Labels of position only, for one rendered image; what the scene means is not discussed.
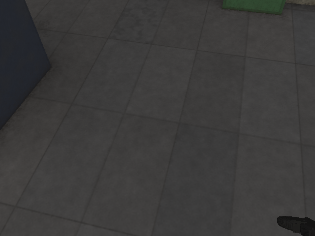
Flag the right robot hand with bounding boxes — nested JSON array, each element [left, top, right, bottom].
[[277, 215, 315, 236]]

